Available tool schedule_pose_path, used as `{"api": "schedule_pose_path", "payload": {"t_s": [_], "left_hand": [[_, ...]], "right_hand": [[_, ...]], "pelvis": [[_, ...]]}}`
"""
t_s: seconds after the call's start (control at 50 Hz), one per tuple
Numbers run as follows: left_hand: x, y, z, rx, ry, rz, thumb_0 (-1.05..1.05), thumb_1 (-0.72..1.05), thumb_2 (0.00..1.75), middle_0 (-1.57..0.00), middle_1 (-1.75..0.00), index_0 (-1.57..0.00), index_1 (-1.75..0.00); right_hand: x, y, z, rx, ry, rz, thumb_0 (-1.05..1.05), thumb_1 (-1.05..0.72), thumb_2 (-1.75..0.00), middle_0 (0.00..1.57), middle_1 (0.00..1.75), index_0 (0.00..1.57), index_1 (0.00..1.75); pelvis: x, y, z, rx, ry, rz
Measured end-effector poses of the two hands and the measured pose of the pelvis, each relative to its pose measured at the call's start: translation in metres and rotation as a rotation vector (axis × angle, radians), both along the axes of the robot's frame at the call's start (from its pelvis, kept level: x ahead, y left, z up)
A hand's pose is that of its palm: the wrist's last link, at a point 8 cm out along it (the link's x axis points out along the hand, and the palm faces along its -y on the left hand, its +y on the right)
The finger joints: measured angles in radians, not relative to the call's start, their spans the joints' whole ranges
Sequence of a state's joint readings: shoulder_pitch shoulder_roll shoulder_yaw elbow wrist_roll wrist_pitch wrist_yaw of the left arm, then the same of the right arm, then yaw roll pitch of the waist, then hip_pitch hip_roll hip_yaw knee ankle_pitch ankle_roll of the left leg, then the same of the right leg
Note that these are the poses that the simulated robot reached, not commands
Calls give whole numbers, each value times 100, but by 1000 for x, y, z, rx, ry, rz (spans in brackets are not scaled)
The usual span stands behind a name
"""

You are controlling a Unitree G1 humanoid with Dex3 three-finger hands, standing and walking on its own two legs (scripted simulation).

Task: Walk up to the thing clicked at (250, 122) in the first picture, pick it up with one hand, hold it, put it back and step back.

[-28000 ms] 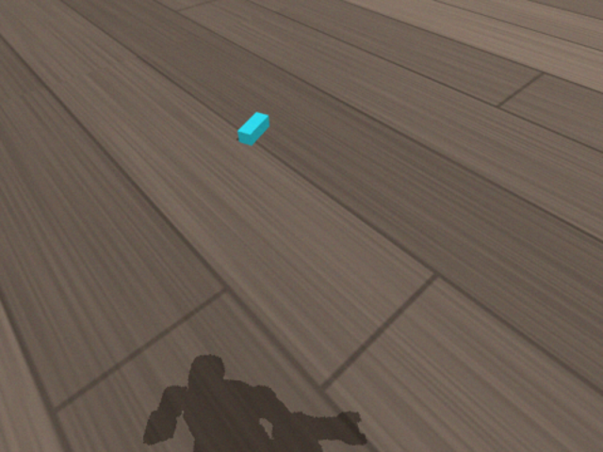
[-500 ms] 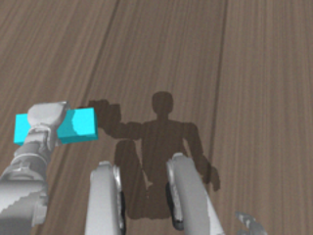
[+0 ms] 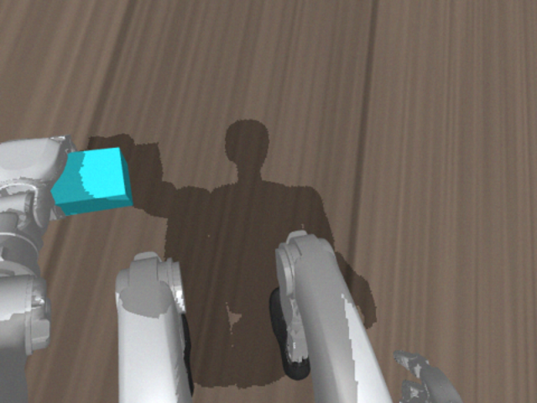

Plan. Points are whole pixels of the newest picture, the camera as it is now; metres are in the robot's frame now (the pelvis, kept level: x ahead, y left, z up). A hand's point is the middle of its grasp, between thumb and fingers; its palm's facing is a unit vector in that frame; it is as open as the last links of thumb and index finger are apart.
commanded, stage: crouch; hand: left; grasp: from above
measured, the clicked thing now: (58, 186) +0.45 +0.29 -0.20
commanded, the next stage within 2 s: lower in 0.42 s
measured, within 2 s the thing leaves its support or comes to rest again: neither
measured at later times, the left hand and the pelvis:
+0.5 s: hand (59, 187) +0.45 +0.29 -0.23, palm faces -0.46 -0.04 -0.89, open 11.0 cm; pelvis -0.01 +0.00 -0.05, yaw -2 degrees
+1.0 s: hand (72, 191) +0.46 +0.29 -0.28, palm faces -0.46 -0.06 -0.88, open 11.0 cm; pelvis +0.00 +0.00 -0.09, yaw -4 degrees
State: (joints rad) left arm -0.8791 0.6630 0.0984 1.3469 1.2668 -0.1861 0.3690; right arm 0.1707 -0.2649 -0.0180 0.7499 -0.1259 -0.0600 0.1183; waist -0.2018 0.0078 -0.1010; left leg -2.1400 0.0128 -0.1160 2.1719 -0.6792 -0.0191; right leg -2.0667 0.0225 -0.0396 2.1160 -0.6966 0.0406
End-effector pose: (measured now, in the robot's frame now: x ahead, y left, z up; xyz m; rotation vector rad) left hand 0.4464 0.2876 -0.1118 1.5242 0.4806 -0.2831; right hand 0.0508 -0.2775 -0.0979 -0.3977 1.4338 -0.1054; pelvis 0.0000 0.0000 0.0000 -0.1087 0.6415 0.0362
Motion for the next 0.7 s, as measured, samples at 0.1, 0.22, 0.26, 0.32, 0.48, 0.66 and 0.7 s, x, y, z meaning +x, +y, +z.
{"api": "schedule_pose_path", "payload": {"t_s": [0.1,0.22,0.26,0.32,0.48,0.66,0.7], "left_hand": [[2,0,-16,-8,7,-8,0,-15,65,-56,-73,-59,-69],[4,1,-32,-11,0,-14,0,-15,64,-56,-72,-59,-69],[6,2,-36,-13,-6,-12,0,-15,64,-56,-72,-59,-68],[8,2,-42,-9,-11,-10,0,-15,63,-56,-72,-59,-68],[12,5,-55,-2,-8,3,0,-15,63,-57,-71,-60,-67],[15,7,-71,-4,12,11,0,-16,63,-59,-70,-62,-66],[16,7,-76,-8,20,10,0,-16,63,-59,-70,-62,-66]], "right_hand": [[-13,0,-12,0,36,-12,0,-91,-90,21,30,20,30],[-21,2,-25,-3,51,-17,0,-91,-90,21,30,21,30],[-22,3,-29,-3,51,-15,0,-91,-90,21,30,21,30],[-22,4,-35,-2,49,-9,0,-91,-90,21,30,21,30],[-19,6,-47,2,42,9,0,-91,-90,21,30,21,30],[-18,5,-54,1,58,29,0,-91,-90,21,30,21,30],[-18,4,-55,-2,63,35,0,-91,-90,21,30,21,30]], "pelvis": [[-2,0,-14,-2,-5,-7],[-4,1,-30,-6,-15,-12],[-4,1,-34,-7,-18,-14],[-5,1,-40,-8,-22,-14],[-5,1,-53,-13,-30,-17],[-4,0,-62,-19,-35,-23],[-4,0,-64,-22,-40,-25]]}}
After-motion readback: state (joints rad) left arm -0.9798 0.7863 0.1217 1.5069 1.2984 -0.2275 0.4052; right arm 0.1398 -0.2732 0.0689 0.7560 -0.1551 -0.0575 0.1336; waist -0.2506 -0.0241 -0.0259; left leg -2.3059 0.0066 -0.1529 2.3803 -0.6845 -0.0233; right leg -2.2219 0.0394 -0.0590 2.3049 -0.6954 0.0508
